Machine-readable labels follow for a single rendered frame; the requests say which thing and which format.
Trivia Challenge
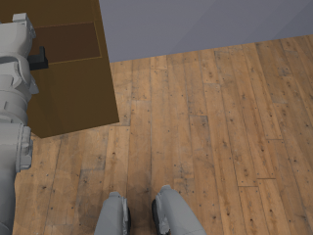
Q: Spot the handle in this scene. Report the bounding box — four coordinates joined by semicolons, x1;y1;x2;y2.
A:
27;46;49;71

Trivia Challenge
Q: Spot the robot left hand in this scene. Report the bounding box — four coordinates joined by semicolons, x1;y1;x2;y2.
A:
0;13;39;94

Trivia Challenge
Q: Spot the robot thigh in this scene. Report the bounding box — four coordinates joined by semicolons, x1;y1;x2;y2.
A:
94;196;128;235
156;189;207;235

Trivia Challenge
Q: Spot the robot right thigh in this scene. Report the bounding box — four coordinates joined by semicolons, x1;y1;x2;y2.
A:
156;189;207;235

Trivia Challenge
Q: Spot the robot left upper arm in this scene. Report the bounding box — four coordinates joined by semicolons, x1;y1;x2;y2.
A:
0;122;33;235

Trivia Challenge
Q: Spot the left robot forearm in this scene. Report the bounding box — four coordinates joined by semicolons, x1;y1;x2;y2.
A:
0;52;32;126

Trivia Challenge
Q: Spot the cabinet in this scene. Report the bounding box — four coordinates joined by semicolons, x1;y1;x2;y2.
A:
0;0;120;139

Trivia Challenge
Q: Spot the robot left thigh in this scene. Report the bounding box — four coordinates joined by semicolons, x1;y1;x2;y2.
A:
94;196;128;235

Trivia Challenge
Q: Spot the drawer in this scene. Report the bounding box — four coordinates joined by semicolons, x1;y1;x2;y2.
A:
28;21;101;64

